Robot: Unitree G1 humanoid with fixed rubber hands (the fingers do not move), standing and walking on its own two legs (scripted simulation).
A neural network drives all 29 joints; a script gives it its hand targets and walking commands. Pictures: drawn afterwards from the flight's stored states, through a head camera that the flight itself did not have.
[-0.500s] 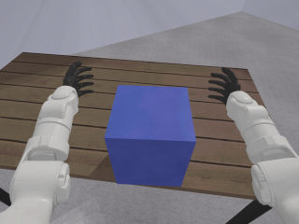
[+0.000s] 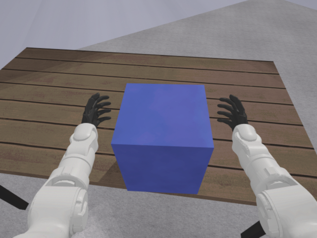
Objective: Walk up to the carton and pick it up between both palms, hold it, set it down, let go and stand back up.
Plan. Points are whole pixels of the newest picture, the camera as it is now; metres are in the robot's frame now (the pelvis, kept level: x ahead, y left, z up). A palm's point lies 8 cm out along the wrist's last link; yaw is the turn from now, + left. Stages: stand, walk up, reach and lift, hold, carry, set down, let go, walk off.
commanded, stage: reach and lift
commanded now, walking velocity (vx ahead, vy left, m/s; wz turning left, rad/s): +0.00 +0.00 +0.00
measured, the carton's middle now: (163, 141) +0.39 +0.02 +0.02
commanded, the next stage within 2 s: none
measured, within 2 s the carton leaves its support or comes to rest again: leaves its support in 1.62 s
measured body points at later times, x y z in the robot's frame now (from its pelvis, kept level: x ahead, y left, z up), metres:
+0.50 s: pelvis -0.01 +0.00 -0.01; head +0.03 +0.01 +0.44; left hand +0.43 +0.19 +0.07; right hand +0.42 -0.18 +0.06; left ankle +0.01 +0.11 -0.74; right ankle -0.01 -0.11 -0.74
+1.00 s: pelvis +0.00 +0.01 +0.01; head +0.04 +0.02 +0.45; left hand +0.41 +0.17 +0.07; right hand +0.41 -0.14 +0.06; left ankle +0.01 +0.11 -0.74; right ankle -0.01 -0.11 -0.74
